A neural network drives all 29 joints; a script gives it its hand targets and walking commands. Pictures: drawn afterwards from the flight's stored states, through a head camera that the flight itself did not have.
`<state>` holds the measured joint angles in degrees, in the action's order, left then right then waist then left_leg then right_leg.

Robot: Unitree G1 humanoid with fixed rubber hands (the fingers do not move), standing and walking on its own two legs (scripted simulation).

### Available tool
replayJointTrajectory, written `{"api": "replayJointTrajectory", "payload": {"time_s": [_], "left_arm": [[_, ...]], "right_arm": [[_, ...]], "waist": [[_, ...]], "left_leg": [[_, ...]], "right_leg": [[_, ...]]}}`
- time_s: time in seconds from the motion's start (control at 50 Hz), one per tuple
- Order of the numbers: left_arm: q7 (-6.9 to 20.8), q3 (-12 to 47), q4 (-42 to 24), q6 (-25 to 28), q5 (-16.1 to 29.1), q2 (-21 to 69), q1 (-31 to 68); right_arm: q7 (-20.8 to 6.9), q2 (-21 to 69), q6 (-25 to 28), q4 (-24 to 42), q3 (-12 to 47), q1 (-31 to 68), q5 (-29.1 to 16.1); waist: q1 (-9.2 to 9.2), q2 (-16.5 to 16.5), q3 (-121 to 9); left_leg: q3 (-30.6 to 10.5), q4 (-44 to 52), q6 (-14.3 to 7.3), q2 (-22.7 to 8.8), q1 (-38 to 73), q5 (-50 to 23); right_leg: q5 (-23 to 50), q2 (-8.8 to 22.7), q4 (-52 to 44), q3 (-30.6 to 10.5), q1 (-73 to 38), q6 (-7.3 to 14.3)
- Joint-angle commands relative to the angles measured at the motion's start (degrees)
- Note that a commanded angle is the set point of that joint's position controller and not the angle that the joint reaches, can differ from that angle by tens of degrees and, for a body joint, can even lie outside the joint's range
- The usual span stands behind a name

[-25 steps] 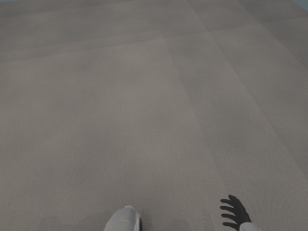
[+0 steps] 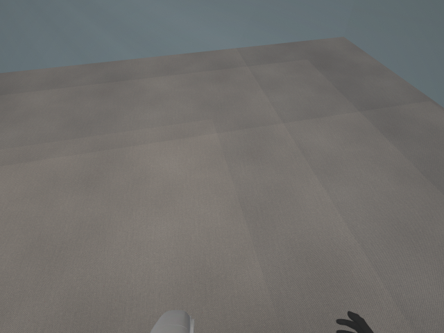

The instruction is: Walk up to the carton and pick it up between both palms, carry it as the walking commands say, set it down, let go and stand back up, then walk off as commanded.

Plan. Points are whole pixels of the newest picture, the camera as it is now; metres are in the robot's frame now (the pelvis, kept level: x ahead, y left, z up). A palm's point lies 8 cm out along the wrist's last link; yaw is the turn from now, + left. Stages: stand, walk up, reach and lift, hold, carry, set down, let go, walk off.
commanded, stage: walk off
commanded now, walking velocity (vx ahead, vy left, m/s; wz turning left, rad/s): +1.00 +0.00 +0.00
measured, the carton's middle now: out of the picture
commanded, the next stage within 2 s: stand in 0.30 s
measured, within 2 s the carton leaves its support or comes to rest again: neither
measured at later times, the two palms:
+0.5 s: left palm (129, 191) +0.48 +0.31 -0.12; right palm (315, 235) +0.37 -0.20 -0.12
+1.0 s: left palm (160, 157) +0.64 +0.25 -0.14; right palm (311, 181) +0.56 -0.22 -0.14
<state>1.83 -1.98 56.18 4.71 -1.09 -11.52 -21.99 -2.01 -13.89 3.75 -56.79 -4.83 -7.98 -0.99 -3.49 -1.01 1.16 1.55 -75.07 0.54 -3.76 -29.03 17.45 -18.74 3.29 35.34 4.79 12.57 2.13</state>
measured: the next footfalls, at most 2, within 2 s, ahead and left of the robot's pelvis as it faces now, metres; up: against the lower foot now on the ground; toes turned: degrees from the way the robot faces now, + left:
left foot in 0.28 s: +0.40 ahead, +0.21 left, +0.00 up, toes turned +4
right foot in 0.64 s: +0.68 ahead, -0.08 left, +0.00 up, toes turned -3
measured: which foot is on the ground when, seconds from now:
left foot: up 0.00-0.26, down 0.28-0.64, up 0.66-0.92, down 0.94-1.00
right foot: down 0.00-0.28, up 0.30-0.62, down 0.64-1.00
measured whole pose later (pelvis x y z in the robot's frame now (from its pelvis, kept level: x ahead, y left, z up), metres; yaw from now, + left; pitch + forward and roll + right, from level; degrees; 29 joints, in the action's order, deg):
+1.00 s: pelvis +0.53 +0.03 +0.00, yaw +0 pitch -2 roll +1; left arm 0.1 -0.3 54.0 -0.9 -1.1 -10.9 -5.8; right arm 0.8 -10.7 -1.1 -59.8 -4.8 -12.8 -1.0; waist 0.1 -2.0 5.6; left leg 2.0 -32.5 2.2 -2.1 -12.6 16.2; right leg -5.3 1.0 29.1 3.7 22.2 2.4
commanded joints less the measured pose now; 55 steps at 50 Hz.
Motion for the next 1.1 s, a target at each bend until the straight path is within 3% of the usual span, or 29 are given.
{"api": "replayJointTrajectory", "payload": {"time_s": [0.0, 0.1, 0.14, 0.16, 0.18, 0.2, 0.22, 0.24, 0.26, 0.3, 0.32, 0.4, 0.44, 0.48, 0.54, 0.58, 0.6, 0.62, 0.66, 0.7, 0.74, 0.78, 0.84, 0.86, 0.88, 0.92, 0.96, 1.02, 1.08], "left_arm": [[-2.5, -2.3, -0.1, 2.5, 0.5, -8.2, -5.3], [-1.6, -1.9, 1.6, 2.0, 0.1, -9.6, -7.1], [-2.5, -2.9, 1.1, 1.2, -0.3, -13.7, -5.3], [-2.4, -2.7, 2.2, 0.9, 0.4, -11.7, -8.0], [-2.2, -4.2, 1.9, 1.4, 0.5, -16.6, -4.9], [-1.8, -4.1, 0.1, 1.3, -0.1, -15.9, -1.1], [-2.4, -3.7, -1.6, 1.6, -0.4, -14.9, -0.8], [-1.5, -1.5, -4.2, 2.8, 1.4, -6.3, -1.5], [-1.2, -0.2, -5.5, 3.3, 1.7, -3.5, 1.5], [-1.2, -2.8, -8.1, 3.2, -0.6, -7.8, 13.7], [-0.7, -3.0, -8.5, 3.1, -0.8, -7.2, 13.7], [0.1, -1.2, -8.5, 0.2, -0.7, -0.9, 13.1], [0.6, -1.2, -7.7, -0.5, -0.1, -0.2, 14.0], [0.1, -1.8, -6.8, -1.0, 0.6, -2.9, 15.1], [-0.1, -2.1, -1.5, -0.1, -0.5, -5.3, 6.2], [-1.0, -1.6, 2.3, 0.4, -0.4, -6.0, -1.4], [-1.1, -2.9, 2.5, 0.8, -0.7, -11.3, -4.2], [-1.5, -3.2, 2.8, 0.9, -0.9, -12.9, -6.4], [-1.4, -0.9, -0.1, -0.1, 0.5, -8.4, 4.7], [-1.8, -0.2, -3.6, -1.9, 1.9, -4.4, 13.4], [-2.0, 0.8, -3.6, -3.4, 0.3, -5.1, 14.3], [-2.8, -0.3, -2.4, -4.8, -0.7, -7.8, 13.3], [-2.7, -0.5, -0.9, -4.5, 0.6, -8.0, 9.9], [-3.1, 0.3, -0.2, -5.1, 1.3, -6.2, 9.4], [-3.2, 0.1, -0.3, -5.2, 0.8, -6.6, 9.1], [-3.4, 1.1, -2.9, -5.7, 1.4, -2.6, 12.3], [-2.9, -0.5, -2.2, -5.8, 0.4, -7.1, 11.0], [-1.5, -0.1, -0.4, -5.6, 0.1, -5.4, 8.8], [-2.4, -0.1, 0.8, -3.6, -0.4, -6.7, 6.8]], "right_arm": [[-1.8, -2.6, -1.5, 10.3, 1.1, 15.1, 2.7], [-2.2, 0.4, -0.3, 11.4, 2.1, 21.5, 1.2], [-2.4, 1.0, -0.9, 10.8, 2.2, 17.5, 1.2], [-1.7, -2.9, -0.4, 10.2, 1.1, 17.8, 2.2], [-1.0, -2.6, 0.3, 6.9, 1.3, 5.8, 2.9], [0.0, -4.3, 1.3, 1.1, 0.0, -10.3, 3.7], [1.5, -12.4, 1.7, -2.9, -2.5, -23.1, 3.7], [2.4, -16.5, 1.9, -4.4, -3.7, -26.1, 5.7], [1.7, -17.2, 1.9, -4.7, -4.0, -27.0, 4.2], [2.5, -13.7, 2.3, -5.7, -3.1, -20.2, 3.7], [2.5, -14.8, 2.6, -3.9, -3.3, -14.1, 4.4], [2.6, -6.5, 3.3, -4.0, -1.1, -13.2, 4.2], [3.0, -2.3, 2.8, -3.4, 0.7, -12.0, 2.9], [1.8, -2.1, 2.8, -1.6, 0.8, -5.6, 2.4], [1.6, -7.0, 2.5, -2.4, -0.6, -11.4, 0.4], [2.2, -3.5, 2.8, -2.5, 0.0, -12.6, -0.6], [2.1, -0.9, 2.4, -0.4, 0.7, -9.3, -0.9], [3.0, -1.0, 1.4, 0.1, 0.4, -11.7, -1.1], [2.8, 1.5, -1.2, -1.5, 1.1, -20.5, -0.1], [3.2, -3.3, -3.0, -4.4, 1.1, -21.2, 0.9], [2.6, -2.1, -4.3, -3.4, 0.6, -12.9, 1.6], [3.5, 0.1, -5.6, -2.0, 0.9, -11.7, 1.6], [3.7, -0.5, -5.5, -3.5, 0.5, -9.4, 1.9], [3.1, 0.4, -4.4, -2.8, 0.7, -11.3, 1.6], [3.4, 1.4, -4.4, -4.9, 1.6, -12.0, 2.1], [3.5, -8.2, -4.7, -2.3, -0.8, -7.2, 2.6], [3.6, -7.2, -4.4, -0.8, -0.2, -3.1, 2.4], [2.7, -4.1, -3.7, 0.3, 0.2, 0.8, 2.4], [3.9, -1.9, -3.4, -3.2, -0.3, -9.6, 1.1]], "waist": [[-1.44, -2.4, 5.5], [-2.14, -2.5, 10.5], [-0.46, -9.1, 5.5], [-2.56, -7.9, 3.1], [4.20, -8.0, -2.8], [12.34, -5.3, -12.3], [16.78, 8.8, -21.8], [15.45, 24.2, -26.8], [14.94, 19.7, -25.9], [13.80, 5.0, -8.3], [11.67, 3.3, -4.8], [6.95, 6.5, -2.2], [5.13, 12.5, 1.4], [2.73, 12.6, 1.0], [1.58, 5.6, -7.5], [-2.83, -1.1, -12.9], [-4.56, -18.2, -13.0], [-3.69, -16.0, -19.8], [4.70, -10.1, -12.5], [7.50, -9.7, -11.9], [4.94, -9.2, -4.6], [3.86, -15.4, -2.1], [1.90, -9.9, -2.6], [4.64, -8.5, -7.3], [3.68, -2.5, -8.7], [3.06, 7.8, -2.4], [2.26, 13.6, -1.8], [0.06, 5.8, -3.3], [3.45, -0.2, -7.6]], "left_leg": [[1.8, 16.6, 0.4, -4.3, -16.1, -8.2], [8.2, 37.1, 1.5, -1.8, -7.6, -6.0], [7.1, 42.5, 0.0, -1.8, -2.2, -4.1], [11.0, 47.0, -1.0, 2.4, 0.0, 0.6], [9.7, 48.7, -2.3, 2.9, 13.4, -8.5], [5.8, 48.0, -4.0, 1.3, 30.5, -8.6], [-1.4, 45.5, -6.3, -6.5, 52.8, -10.9], [-24.3, 45.2, -10.4, -19.0, 67.1, -12.6], [-32.0, 49.6, -7.8, -18.9, 63.0, -10.2], [-25.1, 53.1, -8.4, -17.0, 45.6, -17.9], [-21.0, 53.4, -9.8, -16.3, 41.2, -24.9], [-13.7, 56.7, -8.9, -14.8, 27.9, -36.5], [-2.6, 56.1, -4.8, -8.3, 22.7, -43.1], [-0.7, 58.1, -3.8, -6.1, 15.0, -28.5], [3.1, 45.9, -1.7, -3.9, 17.2, -37.6], [4.6, 29.6, 1.6, -0.1, 10.1, -18.8], [3.7, 16.0, 2.1, 5.3, 0.9, 14.3], [-2.8, 9.5, 1.3, 3.9, 0.6, 19.0], [-5.0, 12.1, 2.0, -0.5, 4.5, 16.4], [-2.0, 18.3, 1.6, -2.1, 15.5, 13.7], [0.2, 22.7, -0.1, -0.1, 14.2, 14.9], [0.8, 30.8, 0.5, 0.2, 14.0, 16.7], [1.4, 40.8, 1.1, 2.7, 16.9, 9.6], [0.4, 51.0, 1.2, 1.9, 20.3, 2.2], [0.9, 51.6, 1.1, 2.5, 25.6, -3.7], [-13.4, 61.6, -2.5, -10.4, 15.6, 4.3], [-9.6, 63.7, -4.6, -9.0, 4.4, 15.2], [-4.0, 56.1, -2.2, -5.0, 10.1, 7.5], [-3.4, 50.3, -1.4, -1.5, 16.8, 3.5]], "right_leg": [[-8.6, 12.2, -31.0, -17.9, -10.5, 6.1], [4.2, 10.0, -34.1, -8.6, -10.4, 6.0], [21.0, 12.4, -30.5, -6.4, -18.7, 5.9], [42.7, 9.9, -21.1, -4.1, -23.2, 5.0], [54.6, 13.5, -12.2, -3.8, -18.6, 4.5], [55.8, 9.4, 5.9, -0.3, -12.1, 2.1], [35.3, 6.7, 21.9, -2.2, 3.9, 1.7], [-8.7, -3.1, 35.1, -4.5, 23.1, 0.0], [-11.3, -1.9, 39.6, -9.5, 28.6, 1.2], [-1.8, 1.9, 41.1, -7.8, 35.3, 1.6], [-0.3, 2.2, 37.9, -7.1, 34.2, -0.2], [-1.9, 3.8, 26.2, -3.5, 23.9, -3.7], [0.9, 0.7, 11.8, -0.7, 21.1, -3.1], [11.7, 0.0, -0.1, 2.5, 11.4, -4.0], [32.2, -3.4, -9.0, 3.9, -9.4, -1.0], [46.2, 3.6, -9.3, -1.4, -21.7, 0.8], [68.2, 15.1, -7.6, -12.9, -25.3, 3.9], [80.9, 21.4, -7.4, -21.7, -29.1, 7.5], [58.4, 20.4, -11.1, -17.1, -14.2, 6.4], [25.6, 11.2, -16.7, -13.6, -2.0, 2.8], [12.5, 11.3, -21.1, -15.0, 6.9, 3.8], [6.9, 9.8, -20.0, -14.0, 2.9, 5.0], [15.9, 9.2, -17.3, -13.9, -0.8, 4.4], [15.5, 8.2, -14.7, -14.0, -3.5, 3.3], [13.0, 5.6, -11.9, -10.5, -0.1, 2.2], [6.1, -0.3, -9.3, -3.7, 3.8, -2.3], [4.6, -1.9, -2.7, -3.7, -4.9, -3.4], [10.4, 0.4, -7.9, -3.6, -5.0, -1.6], [14.3, 5.1, -15.4, -10.8, -4.7, -0.4]]}}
